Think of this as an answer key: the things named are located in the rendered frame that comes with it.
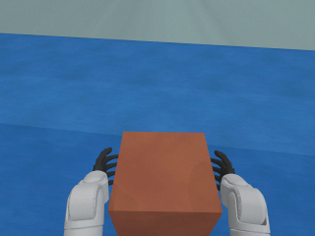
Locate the right robot hand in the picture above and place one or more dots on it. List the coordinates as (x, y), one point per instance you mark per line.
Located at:
(224, 168)

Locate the carton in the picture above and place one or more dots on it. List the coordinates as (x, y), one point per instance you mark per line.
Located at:
(164, 185)

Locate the robot right forearm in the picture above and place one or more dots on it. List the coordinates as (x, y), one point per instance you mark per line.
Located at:
(246, 207)

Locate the robot left forearm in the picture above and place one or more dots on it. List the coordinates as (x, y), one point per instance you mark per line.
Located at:
(85, 206)

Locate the left robot hand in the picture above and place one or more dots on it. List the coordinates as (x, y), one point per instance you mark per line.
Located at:
(100, 163)

